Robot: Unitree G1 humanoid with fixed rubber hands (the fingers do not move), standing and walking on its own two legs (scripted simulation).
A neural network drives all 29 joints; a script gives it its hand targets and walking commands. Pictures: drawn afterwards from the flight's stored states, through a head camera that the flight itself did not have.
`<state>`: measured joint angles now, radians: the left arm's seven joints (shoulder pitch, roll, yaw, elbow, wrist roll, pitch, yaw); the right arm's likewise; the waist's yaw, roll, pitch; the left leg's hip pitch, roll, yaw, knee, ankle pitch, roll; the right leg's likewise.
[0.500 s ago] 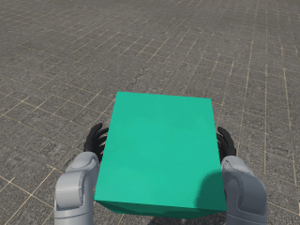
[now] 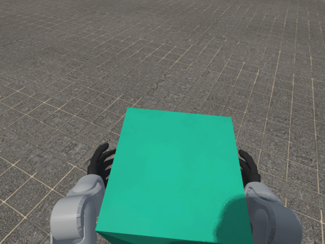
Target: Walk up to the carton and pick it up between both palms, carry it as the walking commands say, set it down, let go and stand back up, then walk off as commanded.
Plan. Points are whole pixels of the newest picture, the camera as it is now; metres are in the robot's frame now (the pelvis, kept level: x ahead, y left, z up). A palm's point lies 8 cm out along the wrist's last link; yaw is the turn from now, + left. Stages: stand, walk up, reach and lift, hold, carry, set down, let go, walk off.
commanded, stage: carry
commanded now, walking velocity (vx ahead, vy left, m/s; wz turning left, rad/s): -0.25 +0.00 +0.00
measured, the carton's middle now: (170, 189) +0.25 +0.00 +0.03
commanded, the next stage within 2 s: none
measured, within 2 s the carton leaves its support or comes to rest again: neither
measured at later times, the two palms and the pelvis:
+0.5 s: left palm out of the picture +0.03 +0.19 +0.07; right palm out of the picture +0.06 -0.13 +0.08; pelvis -0.17 +0.01 +0.00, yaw +2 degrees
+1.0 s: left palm out of the picture -0.13 +0.14 +0.10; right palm out of the picture -0.12 -0.18 +0.09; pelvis -0.35 -0.02 +0.01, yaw +2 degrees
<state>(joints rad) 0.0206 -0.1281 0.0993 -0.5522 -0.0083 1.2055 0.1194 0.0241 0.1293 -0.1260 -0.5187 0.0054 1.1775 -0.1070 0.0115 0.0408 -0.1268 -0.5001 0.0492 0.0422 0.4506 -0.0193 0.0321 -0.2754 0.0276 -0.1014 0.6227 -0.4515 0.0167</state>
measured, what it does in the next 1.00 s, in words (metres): walks backwards: right foot, then left foot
